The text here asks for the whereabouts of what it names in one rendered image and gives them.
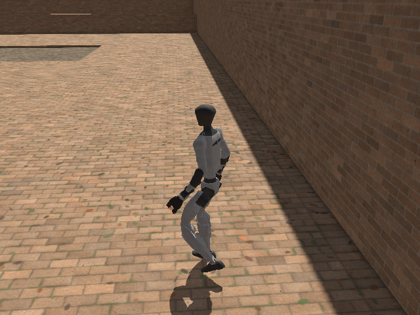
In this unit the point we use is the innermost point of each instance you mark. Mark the robot right upper arm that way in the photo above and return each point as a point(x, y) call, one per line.
point(225, 152)

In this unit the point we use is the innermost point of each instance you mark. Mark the left robot forearm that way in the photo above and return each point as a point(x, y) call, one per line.
point(196, 180)

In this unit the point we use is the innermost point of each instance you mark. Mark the robot right shin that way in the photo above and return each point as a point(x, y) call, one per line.
point(205, 232)

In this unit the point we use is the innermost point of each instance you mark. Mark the left robot foot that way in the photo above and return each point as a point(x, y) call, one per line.
point(217, 266)

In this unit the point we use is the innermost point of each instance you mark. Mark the left robot hand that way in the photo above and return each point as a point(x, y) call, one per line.
point(176, 202)

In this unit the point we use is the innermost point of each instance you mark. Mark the right robot forearm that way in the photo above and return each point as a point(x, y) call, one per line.
point(222, 165)

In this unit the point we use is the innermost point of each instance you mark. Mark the robot left upper arm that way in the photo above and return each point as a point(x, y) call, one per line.
point(200, 146)

